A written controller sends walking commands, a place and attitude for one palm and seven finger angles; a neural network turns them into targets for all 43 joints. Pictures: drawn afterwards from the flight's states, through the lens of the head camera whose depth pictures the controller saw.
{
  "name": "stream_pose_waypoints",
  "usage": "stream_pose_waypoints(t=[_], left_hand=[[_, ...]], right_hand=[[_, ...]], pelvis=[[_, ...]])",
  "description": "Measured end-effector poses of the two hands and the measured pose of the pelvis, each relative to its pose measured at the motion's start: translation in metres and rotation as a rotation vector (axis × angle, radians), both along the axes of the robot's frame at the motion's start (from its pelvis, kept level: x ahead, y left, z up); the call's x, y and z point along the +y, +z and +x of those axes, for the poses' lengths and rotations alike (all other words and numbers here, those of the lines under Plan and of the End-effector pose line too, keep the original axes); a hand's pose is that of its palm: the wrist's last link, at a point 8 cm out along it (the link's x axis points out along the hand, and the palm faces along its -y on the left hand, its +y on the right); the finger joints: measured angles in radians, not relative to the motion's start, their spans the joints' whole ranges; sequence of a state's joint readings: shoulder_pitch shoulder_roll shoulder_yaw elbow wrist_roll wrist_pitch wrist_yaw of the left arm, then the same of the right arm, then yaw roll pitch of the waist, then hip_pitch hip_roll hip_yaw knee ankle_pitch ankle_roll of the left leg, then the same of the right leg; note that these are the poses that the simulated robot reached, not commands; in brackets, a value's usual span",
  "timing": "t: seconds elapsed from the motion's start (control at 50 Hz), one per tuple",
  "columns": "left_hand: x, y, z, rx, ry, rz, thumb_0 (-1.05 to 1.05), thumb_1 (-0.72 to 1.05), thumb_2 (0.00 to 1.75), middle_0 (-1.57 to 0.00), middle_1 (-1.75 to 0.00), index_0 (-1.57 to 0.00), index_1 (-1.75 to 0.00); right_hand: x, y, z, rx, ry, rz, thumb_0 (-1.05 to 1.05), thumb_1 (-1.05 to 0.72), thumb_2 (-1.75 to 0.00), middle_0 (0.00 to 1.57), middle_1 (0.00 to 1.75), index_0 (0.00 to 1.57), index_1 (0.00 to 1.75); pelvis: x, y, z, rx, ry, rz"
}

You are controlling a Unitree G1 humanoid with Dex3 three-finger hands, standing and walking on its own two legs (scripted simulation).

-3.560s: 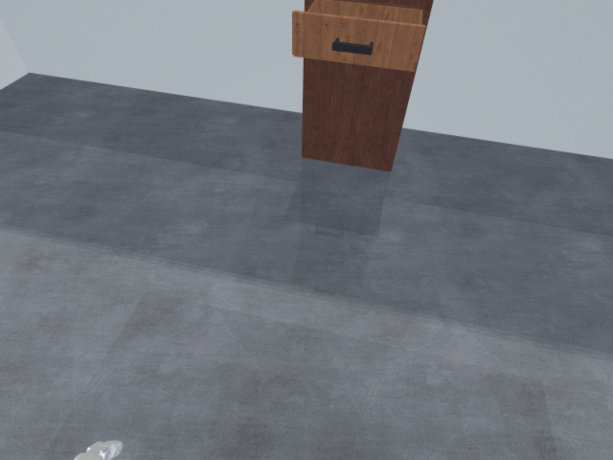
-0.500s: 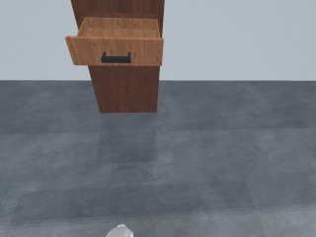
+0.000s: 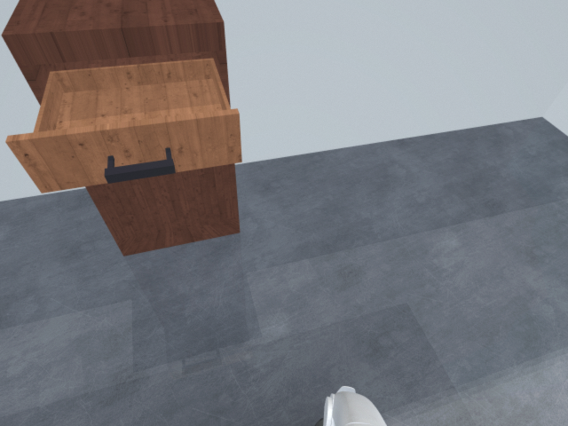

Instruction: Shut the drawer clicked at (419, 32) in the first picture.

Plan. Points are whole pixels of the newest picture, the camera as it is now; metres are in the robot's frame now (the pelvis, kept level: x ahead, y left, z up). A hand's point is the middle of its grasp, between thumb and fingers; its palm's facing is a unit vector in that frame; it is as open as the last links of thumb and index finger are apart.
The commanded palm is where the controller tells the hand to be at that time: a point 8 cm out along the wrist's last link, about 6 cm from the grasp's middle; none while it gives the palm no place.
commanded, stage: turn to face it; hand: left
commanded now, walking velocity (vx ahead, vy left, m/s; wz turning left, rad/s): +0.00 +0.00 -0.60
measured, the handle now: (140, 163) +0.61 +0.32 -0.03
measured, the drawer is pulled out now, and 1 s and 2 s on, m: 0.29 0.29 0.29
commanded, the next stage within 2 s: take the last steps up to it in 0.94 s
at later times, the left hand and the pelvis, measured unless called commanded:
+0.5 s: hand (193, 385) +0.22 +0.16 -0.18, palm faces +0.11 -0.98 -0.14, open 7.3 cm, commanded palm none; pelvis +0.12 -0.01 -0.01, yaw +6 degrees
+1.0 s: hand out of the picture +0.13 +0.18 -0.17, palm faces +0.27 -0.92 -0.29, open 7.3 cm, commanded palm none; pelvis +0.13 -0.04 -0.01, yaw +14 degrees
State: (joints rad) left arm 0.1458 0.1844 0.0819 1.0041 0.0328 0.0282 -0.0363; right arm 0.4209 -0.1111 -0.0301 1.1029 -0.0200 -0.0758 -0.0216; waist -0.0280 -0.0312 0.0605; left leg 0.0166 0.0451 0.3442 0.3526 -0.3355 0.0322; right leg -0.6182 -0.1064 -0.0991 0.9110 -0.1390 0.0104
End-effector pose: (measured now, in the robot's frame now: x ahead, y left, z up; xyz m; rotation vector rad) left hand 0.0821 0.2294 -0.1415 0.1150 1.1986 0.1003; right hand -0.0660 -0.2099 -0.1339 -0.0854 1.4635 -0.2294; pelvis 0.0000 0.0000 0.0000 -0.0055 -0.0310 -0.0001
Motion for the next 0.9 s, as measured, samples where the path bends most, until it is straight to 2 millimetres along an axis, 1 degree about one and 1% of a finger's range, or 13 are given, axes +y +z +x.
stream_pose_waypoints(t=[0.08, 0.16, 0.2, 0.24, 0.32, 0.38, 0.46, 0.56, 0.6, 0.66, 0.74, 0.82, 0.9], left_hand=[[-0.018, 0.000, 0.074, -0.047, -0.095, 0.016, 0.01, 0.92, 0.90, -0.19, -0.29, -0.20, -0.30], [-0.038, -0.008, 0.136, -0.138, -0.152, 0.043, 0.01, 0.91, 0.90, -0.19, -0.29, -0.20, -0.30], [-0.046, -0.009, 0.149, -0.161, -0.145, 0.049, 0.01, 0.91, 0.90, -0.20, -0.29, -0.20, -0.30], [-0.051, -0.007, 0.153, -0.151, -0.142, 0.049, 0.00, 0.91, 0.90, -0.20, -0.29, -0.20, -0.30], [-0.057, -0.003, 0.148, -0.105, -0.111, 0.036, 0.01, 0.91, 0.90, -0.20, -0.29, -0.20, -0.30], [-0.055, -0.001, 0.143, -0.103, -0.049, 0.018, 0.00, 0.92, 0.90, -0.20, -0.29, -0.20, -0.30], [-0.036, -0.002, 0.132, -0.110, 0.035, 0.009, -0.01, 0.92, 0.90, -0.20, -0.30, -0.21, -0.30], [0.002, -0.022, 0.097, -0.046, 0.143, 0.011, 0.00, 0.92, 0.90, -0.20, -0.30, -0.21, -0.30], [0.015, -0.023, 0.079, 0.012, 0.167, 0.027, 0.00, 0.92, 0.90, -0.20, -0.29, -0.20, -0.30], [0.030, -0.016, 0.056, 0.077, 0.203, 0.051, 0.00, 0.92, 0.90, -0.20, -0.29, -0.20, -0.30], [0.039, -0.004, 0.032, 0.130, 0.240, 0.083, 0.01, 0.92, 0.90, -0.20, -0.29, -0.20, -0.30], [0.035, 0.003, 0.020, 0.160, 0.263, 0.106, 0.01, 0.92, 0.90, -0.19, -0.29, -0.20, -0.30], [0.020, 0.008, 0.021, 0.144, 0.274, 0.119, 0.01, 0.92, 0.90, -0.19, -0.29, -0.20, -0.30]], right_hand=[[0.005, -0.008, -0.006, 0.089, -0.086, 0.034, 0.00, -0.92, -0.90, 0.20, 0.30, 0.20, 0.30], [-0.004, -0.025, 0.007, 0.151, -0.136, 0.065, 0.00, -0.91, -0.90, 0.20, 0.30, 0.20, 0.30], [-0.014, -0.033, 0.026, 0.152, -0.130, 0.061, 0.00, -0.91, -0.90, 0.20, 0.30, 0.20, 0.30], [-0.023, -0.036, 0.054, 0.113, -0.112, 0.048, 0.00, -0.91, -0.90, 0.20, 0.30, 0.20, 0.30], [-0.036, -0.029, 0.119, -0.012, -0.054, 0.023, 0.00, -0.91, -0.90, 0.20, 0.30, 0.20, 0.30], [-0.040, -0.021, 0.163, -0.086, 0.010, 0.013, 0.00, -0.92, -0.90, 0.20, 0.30, 0.20, 0.29], [-0.040, -0.011, 0.212, -0.143, 0.112, -0.016, 0.00, -0.93, -0.90, 0.20, 0.30, 0.20, 0.30], [-0.032, -0.005, 0.260, -0.217, 0.218, -0.068, 0.00, -0.93, -0.90, 0.20, 0.30, 0.20, 0.30], [-0.026, 0.001, 0.271, -0.237, 0.245, -0.077, 0.00, -0.92, -0.90, 0.20, 0.30, 0.20, 0.30], [-0.019, 0.009, 0.284, -0.245, 0.274, -0.079, 0.00, -0.92, -0.90, 0.20, 0.30, 0.20, 0.30], [-0.013, 0.013, 0.297, -0.250, 0.303, -0.061, 0.00, -0.91, -0.90, 0.20, 0.30, 0.20, 0.30], [-0.012, 0.009, 0.304, -0.247, 0.321, -0.034, 0.00, -0.91, -0.90, 0.20, 0.30, 0.20, 0.30], [-0.021, -0.002, 0.306, -0.231, 0.332, -0.001, 0.00, -0.91, -0.90, 0.20, 0.30, 0.21, 0.30]], pelvis=[[-0.009, -0.008, 0.032, 0.002, -0.043, 0.000], [-0.028, -0.027, 0.069, 0.006, -0.053, 0.023], [-0.031, -0.030, 0.079, 0.000, -0.055, 0.004], [-0.033, -0.027, 0.086, -0.006, -0.049, -0.008], [-0.034, -0.017, 0.099, 0.005, -0.013, -0.014], [-0.031, -0.012, 0.106, 0.012, 0.024, -0.013], [-0.022, -0.010, 0.113, 0.013, 0.073, -0.017], [-0.003, -0.020, 0.120, 0.014, 0.125, -0.033], [0.001, -0.017, 0.122, 0.017, 0.135, -0.029], [0.005, -0.008, 0.125, 0.022, 0.150, -0.026], [0.005, 0.000, 0.128, 0.023, 0.166, -0.023], [0.000, 0.001, 0.129, 0.019, 0.186, -0.016], [-0.013, -0.001, 0.128, 0.016, 0.211, -0.005]])
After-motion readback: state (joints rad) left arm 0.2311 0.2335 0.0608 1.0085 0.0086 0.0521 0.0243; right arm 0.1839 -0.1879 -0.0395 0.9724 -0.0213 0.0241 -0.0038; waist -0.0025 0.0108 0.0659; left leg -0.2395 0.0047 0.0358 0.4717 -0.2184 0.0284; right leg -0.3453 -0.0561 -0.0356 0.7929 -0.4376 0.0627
